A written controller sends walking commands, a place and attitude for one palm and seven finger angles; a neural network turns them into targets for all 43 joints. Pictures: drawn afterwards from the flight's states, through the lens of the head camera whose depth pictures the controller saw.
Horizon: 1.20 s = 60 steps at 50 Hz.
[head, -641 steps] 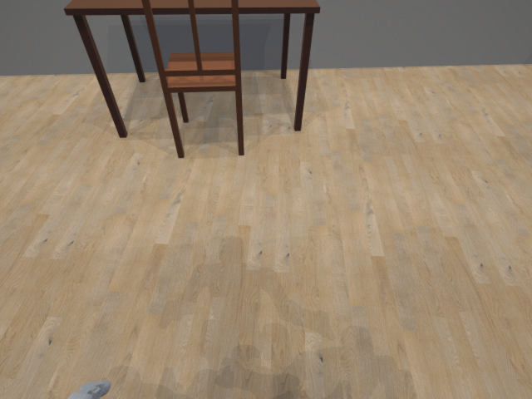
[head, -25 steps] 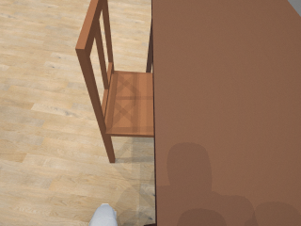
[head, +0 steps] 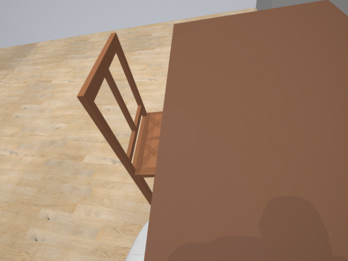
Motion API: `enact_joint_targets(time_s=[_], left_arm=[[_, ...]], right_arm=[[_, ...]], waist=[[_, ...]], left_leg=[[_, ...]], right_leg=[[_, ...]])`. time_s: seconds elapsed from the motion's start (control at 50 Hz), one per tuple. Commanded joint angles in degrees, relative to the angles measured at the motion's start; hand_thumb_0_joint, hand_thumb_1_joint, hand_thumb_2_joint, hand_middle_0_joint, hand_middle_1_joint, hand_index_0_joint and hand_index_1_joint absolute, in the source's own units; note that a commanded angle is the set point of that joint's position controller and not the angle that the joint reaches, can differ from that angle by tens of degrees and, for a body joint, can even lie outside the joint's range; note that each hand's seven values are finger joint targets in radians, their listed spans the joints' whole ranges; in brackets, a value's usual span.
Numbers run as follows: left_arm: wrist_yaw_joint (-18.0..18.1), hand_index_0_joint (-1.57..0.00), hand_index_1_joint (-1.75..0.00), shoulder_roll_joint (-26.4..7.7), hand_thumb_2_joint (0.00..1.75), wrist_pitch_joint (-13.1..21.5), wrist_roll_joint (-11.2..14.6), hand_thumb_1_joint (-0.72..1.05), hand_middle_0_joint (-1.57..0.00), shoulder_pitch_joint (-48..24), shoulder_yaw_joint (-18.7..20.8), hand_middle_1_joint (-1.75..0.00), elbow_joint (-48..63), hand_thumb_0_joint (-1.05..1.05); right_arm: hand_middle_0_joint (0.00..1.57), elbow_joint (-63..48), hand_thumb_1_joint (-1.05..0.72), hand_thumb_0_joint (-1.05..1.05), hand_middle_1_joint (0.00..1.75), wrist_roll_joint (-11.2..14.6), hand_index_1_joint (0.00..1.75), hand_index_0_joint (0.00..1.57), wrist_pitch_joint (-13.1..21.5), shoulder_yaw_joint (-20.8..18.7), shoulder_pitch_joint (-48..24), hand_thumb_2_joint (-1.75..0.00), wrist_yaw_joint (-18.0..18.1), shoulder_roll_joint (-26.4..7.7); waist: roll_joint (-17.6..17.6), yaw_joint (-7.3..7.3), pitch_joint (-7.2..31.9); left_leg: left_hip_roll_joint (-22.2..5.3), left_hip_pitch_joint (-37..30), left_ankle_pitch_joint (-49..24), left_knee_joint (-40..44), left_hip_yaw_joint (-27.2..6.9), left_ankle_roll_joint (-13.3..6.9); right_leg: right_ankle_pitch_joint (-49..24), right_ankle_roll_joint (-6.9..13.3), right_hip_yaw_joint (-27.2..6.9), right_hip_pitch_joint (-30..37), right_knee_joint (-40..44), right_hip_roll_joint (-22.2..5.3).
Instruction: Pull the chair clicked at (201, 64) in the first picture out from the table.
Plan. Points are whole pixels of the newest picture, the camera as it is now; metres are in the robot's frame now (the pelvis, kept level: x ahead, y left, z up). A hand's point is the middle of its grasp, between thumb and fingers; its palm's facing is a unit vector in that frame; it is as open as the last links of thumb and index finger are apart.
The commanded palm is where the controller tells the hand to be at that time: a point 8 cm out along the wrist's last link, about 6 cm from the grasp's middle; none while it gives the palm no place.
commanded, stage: take the last steps up to it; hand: left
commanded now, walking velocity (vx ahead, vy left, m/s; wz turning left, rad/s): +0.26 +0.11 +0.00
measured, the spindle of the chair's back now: (121, 104) +0.71 +0.27 -0.07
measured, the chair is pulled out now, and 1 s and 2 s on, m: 0.00 0.00 0.00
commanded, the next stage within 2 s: none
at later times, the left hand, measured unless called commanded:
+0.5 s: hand out of the picture -0.05 +0.20 -0.11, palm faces -0.08 -0.95 -0.29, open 7.4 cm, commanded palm none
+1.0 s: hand (153, 184) +0.31 +0.08 -0.01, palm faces -0.16 -0.97 -0.17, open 7.3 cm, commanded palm none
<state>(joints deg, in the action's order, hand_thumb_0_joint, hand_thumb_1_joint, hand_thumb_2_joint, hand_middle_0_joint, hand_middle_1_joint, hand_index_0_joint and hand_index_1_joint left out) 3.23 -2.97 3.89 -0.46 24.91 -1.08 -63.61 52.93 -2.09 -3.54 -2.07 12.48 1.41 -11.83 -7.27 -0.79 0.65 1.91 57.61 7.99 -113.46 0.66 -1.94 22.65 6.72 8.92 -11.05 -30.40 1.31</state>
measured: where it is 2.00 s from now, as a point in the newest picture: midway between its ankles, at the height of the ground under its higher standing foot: outside the picture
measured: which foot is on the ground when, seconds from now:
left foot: up 0.00-0.66, down 0.68-1.00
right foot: down 0.00-0.68, up 0.70-1.00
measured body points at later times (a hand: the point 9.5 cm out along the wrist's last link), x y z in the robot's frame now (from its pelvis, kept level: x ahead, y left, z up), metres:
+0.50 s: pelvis +0.05 +0.02 +0.02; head +0.18 -0.03 +0.44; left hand -0.04 +0.25 -0.09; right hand +0.08 -0.19 -0.18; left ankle +0.15 +0.10 -0.53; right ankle -0.06 -0.01 -0.73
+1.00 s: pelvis +0.03 +0.02 +0.01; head +0.03 -0.05 +0.45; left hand +0.31 +0.13 +0.00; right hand -0.06 -0.21 -0.17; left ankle -0.05 +0.14 -0.73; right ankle +0.04 -0.08 -0.50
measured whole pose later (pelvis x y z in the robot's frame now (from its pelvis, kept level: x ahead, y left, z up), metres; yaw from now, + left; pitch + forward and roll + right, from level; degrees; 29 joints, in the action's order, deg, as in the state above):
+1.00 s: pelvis +0.03 +0.02 +0.01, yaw -1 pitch +4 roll +4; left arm 0.8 -0.3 -2.0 0.2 -3.1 -5.5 -28.7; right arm 62.2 -2.6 2.0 -2.3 27.4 1.0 -13.7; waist -5.1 -2.2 4.8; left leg 5.7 3.9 14.3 -14.0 -2.8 -2.8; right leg 37.7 4.7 0.2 -56.5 -107.0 -6.8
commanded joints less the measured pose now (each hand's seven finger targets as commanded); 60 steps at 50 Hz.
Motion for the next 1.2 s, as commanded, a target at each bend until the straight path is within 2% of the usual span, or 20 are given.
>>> enact_joint_targets(time_s=[0.0, 0.28, 0.42, 0.52, 0.56, 0.62, 0.68, 0.72, 0.76, 0.82, 0.86, 0.88, 0.94, 0.98, 1.02, 1.04, 1.08, 1.1, 1.16, 1.18], left_arm=[[1.32, -0.2, -0.3, -8.79, 0.9, 1.27, -0.51, 0.9, -0.2, 12.62, 1.28, -0.3, -2.84, 0.0], [0.89, -0.2, -0.3, -6.01, 0.9, 1.99, -1.61, 0.9, -0.2, 16.66, 0.95, -0.3, -8.78, 0.0], [1.26, -0.2, -0.3, -10.66, 0.9, 1.61, 0.04, 0.9, -0.2, 17.37, 1.43, -0.3, -6.65, 0.0], [-0.08, -0.2, -0.3, -16.23, 0.9, 1.87, 3.08, 0.9, -0.2, 6.66, 2.06, -0.3, -0.13, 0.0], [-0.39, -0.2, -0.3, -16.59, 0.9, 2.03, 2.82, 0.9, -0.2, 0.53, 2.52, -0.3, 3.07, 0.0], [-0.99, -0.2, -0.3, -15.46, 0.9, 1.63, 1.35, 0.9, -0.2, -8.39, 2.33, -0.3, 8.69, 0.0], [0.37, -0.2, -0.3, -9.31, 0.9, -0.72, 0.91, 0.9, -0.2, -19.56, 1.18, -0.3, 15.97, 0.0], [0.74, -0.2, -0.3, -9.25, 0.9, -2.9, 1.32, 0.9, -0.2, -29.35, 0.46, -0.3, 25.18, 0.0], [0.4, -0.2, -0.3, -7.37, 0.9, -4.66, 0.28, 0.9, -0.2, -40.48, -0.69, -0.3, 32.36, 0.0], [-1.24, -0.2, -0.3, -5.53, 0.9, -6.2, 0.0, 0.9, -0.2, -37.17, -2.57, -0.3, 35.95, 0.0], [-1.62, -0.2, -0.3, -6.15, 0.9, -7.21, 0.86, 0.9, -0.2, -29.76, -1.91, -0.3, 33.78, 0.0], [-0.58, -0.2, -0.3, -6.27, 0.9, -8.62, 0.78, 0.9, -0.2, -27.84, -1.44, -0.3, 35.08, 0.0], [-1.42, -0.2, -0.3, -7.31, 0.9, -6.3, -0.06, 0.9, -0.2, -27.87, 0.5, -0.3, 35.95, 0.0], [-1.75, -0.2, -0.3, -7.3, 0.9, -4.6, 0.27, 0.9, -0.2, -17.86, 1.46, -0.3, 33.42, 0.0], [-0.89, -0.2, -0.3, -13.68, 0.9, -1.96, -0.23, 0.9, -0.2, -0.47, 4.27, -0.3, 27.22, 0.0], [-1.05, -0.2, -0.3, -15.75, 0.9, -1.34, -0.39, 0.9, -0.2, -0.23, 4.89, -0.3, 24.11, 0.0], [-0.48, -0.2, -0.3, -18.24, 0.9, -0.06, -0.62, 0.9, -0.2, 0.72, 4.91, -0.3, 20.3, 0.0], [-0.45, -0.2, -0.3, -21.46, 0.9, 0.67, -2.05, 0.9, -0.2, 6.84, 5.15, -0.3, 16.16, 0.0], [0.35, -0.2, -0.3, -15.42, 0.9, 0.78, 0.41, 0.9, -0.2, 2.11, 4.29, -0.3, 10.7, 0.0], [0.17, -0.2, -0.3, -14.04, 0.9, 0.73, 0.05, 0.9, -0.2, -2.21, 4.45, -0.3, 10.64, 0.0]], right_arm=[[0.2, -5.82, -0.9, 0.0, 0.3, -0.12, 0.3, 0.2, 0.82, 2.39, -6.71, -0.9, -0.5, 3.03], [0.2, -11.02, -0.9, 0.0, 0.3, 1.23, 0.3, 0.2, 1.67, 4.27, -21.02, -0.9, -1.0, 8.05], [0.2, -9.08, -0.9, 0.0, 0.3, 2.02, 0.3, 0.2, 2.8, 5.36, -17.65, -0.9, -0.72, 5.63], [0.2, -0.82, -0.9, 0.0, 0.3, 3.43, 0.3, 0.2, 3.59, 4.75, 3.97, -0.9, 0.27, 0.41], [0.2, 0.52, -0.9, 0.0, 0.3, 3.09, 0.3, 0.2, 4.59, 3.72, 10.49, -0.9, 0.31, -2.05], [0.2, 3.47, -0.9, 0.0, 0.3, 2.18, 0.3, 0.2, 5.04, 2.42, 15.62, -0.9, 0.1, -4.67], [0.2, 3.84, -0.9, 0.0, 0.3, 1.04, 0.3, 0.2, 5.03, 1.87, 17.26, -0.9, 0.39, -7.45], [0.2, 2.84, -0.9, 0.0, 0.3, 0.16, 0.3, 0.2, 6.03, 1.8, 19.26, -0.9, 0.93, -8.12], [0.2, 2.05, -0.9, 0.0, 0.3, -0.75, 0.3, 0.2, 6.14, 1.16, 13.85, -0.9, 0.83, -4.24], [0.2, 1.58, -0.9, 0.0, 0.3, -0.59, 0.3, 0.2, 6.34, -0.64, 3.32, -0.9, -0.83, -6.03], [0.2, 2.38, -0.9, 0.0, 0.3, 0.29, 0.3, 0.2, 8.03, -1.06, 3.96, -0.9, -0.94, -7.72], [0.2, 1.46, -0.9, 0.0, 0.3, 0.0, 0.3, 0.2, 8.25, -1.46, 3.45, -0.9, -0.23, -9.11], [0.2, 1.75, -0.9, 0.0, 0.3, -0.8, 0.3, 0.2, 8.97, -1.72, 9.94, -0.9, 0.12, -9.7], [0.2, -0.91, -0.9, 0.0, 0.3, -0.69, 0.3, 0.2, 8.42, -1.23, 6.7, -0.9, -0.1, -10.81], [0.2, -1.33, -0.9, 0.0, 0.3, 1.12, 0.3, 0.2, 8.87, -2.67, 6.43, -0.9, -1.27, -10.51], [0.2, -1.55, -0.9, 0.0, 0.3, 1.32, 0.3, 0.2, 8.42, -2.36, 10.29, -0.9, -1.43, -5.02], [0.2, -4.34, -0.9, 0.0, 0.3, 1.62, 0.3, 0.2, 7.6, -0.95, 5.81, -0.9, -0.69, 0.23], [0.2, -9.71, -0.9, 0.0, 0.3, 0.52, 0.3, 0.2, 7.31, 0.18, -5.99, -0.9, -0.04, 2.43], [0.2, -8.94, -0.9, 0.0, 0.3, -0.51, 0.3, 0.2, 6.62, 0.1, -3.45, -0.9, -0.93, -1.26], [0.2, -8.64, -0.9, 0.0, 0.3, -0.14, 0.3, 0.2, 5.5, 0.27, -3.63, -0.9, -1.21, -2.46]], waist=[[13.49, 2.53, -0.61], [17.9, 3.03, -7.71], [12.28, 4.29, 14.37], [18.63, -2.71, 29.92], [20.63, -5.49, 28.54], [0.16, -6.0, 20.38], [-10.64, -5.3, 3.37], [-12.42, -4.39, 4.3], [0.05, -2.33, -14.52], [10.51, 6.13, -21.11], [6.04, 7.41, -19.1], [-2.68, 6.71, -18.21], [19.38, 2.13, -9.55], [22.92, 5.31, 2.66], [31.29, 10.39, 18.67], [34.5, 6.86, 18.84], [10.33, 4.8, 17.12], [5.25, 9.3, 4.33], [45.1, 5.94, 16.26], [35.15, 2.88, 14.1]], left_leg=[[0.51, 20.02, 3.87, -3.85, 0.57, 0.81], [-1.02, 29.19, 11.81, -10.7, 5.96, -1.18], [-3.01, 14.67, 23.42, 21.48, 10.06, -2.29], [4.2, -22.79, 22.98, 48.51, 11.03, -6.44], [2.21, -34.85, 15.74, 57.95, 6.2, -7.54], [0.44, -50.29, -17.56, 87.42, -0.49, -4.61], [-21.51, -67.0, -95.55, 91.32, -19.42, -21.08], [-26.65, -74.04, -59.96, 89.67, -27.23, -24.29], [-25.38, -52.1, -12.95, 100.63, -27.24, -17.4], [-13.21, -19.09, 15.69, 111.2, -11.03, -10.42], [-12.45, -13.62, 8.13, 115.48, -9.33, -12.3], [-15.56, -20.13, 4.09, 116.36, -14.7, -14.31], [-20.11, -35.58, 1.21, 109.84, -21.22, -13.96], [-13.95, -41.06, -33.43, 92.26, -9.27, -9.57], [-4.75, -44.81, -35.2, 58.84, -5.64, -4.68], [3.72, -24.21, 8.75, 42.51, -7.16, -0.68], [5.38, -11.61, 18.62, 15.25, -7.88, 1.43], [7.96, 1.73, 25.82, 2.11, -0.65, -1.48], [-1.15, 3.0, 14.84, 3.39, -6.55, -0.13], [-3.13, 4.13, 11.93, 2.37, -5.83, 0.55]], right_leg=[[-42.49, -8.84, -21.6, 18.94, 8.68, -15.45], [-26.04, 0.26, -17.34, 8.88, 17.43, -16.51], [-67.52, 1.78, -12.66, 33.52, 14.81, -18.98], [-113.09, 1.11, -4.03, 30.01, 1.41, -18.73], [-104.79, 1.01, -4.42, 19.58, -9.18, -18.9], [-58.3, -0.77, -3.2, 3.29, -28.3, -10.47], [19.37, -6.07, -6.69, -42.47, -84.18, 5.28], [30.1, -4.57, -14.49, -67.06, -113.11, 3.08], [33.64, -1.32, -17.57, -75.04, -118.21, -0.45], [-5.16, -2.07, -7.53, -54.22, -98.93, -4.26], [6.74, -2.45, -3.95, -44.02, -94.12, -4.99], [8.63, -2.84, -8.34, -46.28, -90.45, -8.45], [18.93, -2.13, -15.9, -38.98, -67.74, -11.36], [18.33, -3.59, -10.25, -16.24, -31.86, -6.07], [-22.17, -6.23, -16.62, 8.3, -2.63, -8.12], [-54.9, -1.58, -28.72, 25.78, 0.56, -16.48], [-85.22, 5.44, -33.54, 25.72, -2.92, -26.23], [-94.97, 1.03, -23.59, 22.84, -0.74, -22.47], [-68.1, -0.1, -36.82, 25.59, -1.38, -18.36], [-51.53, 2.42, -33.22, 22.77, -0.39, -18.05]])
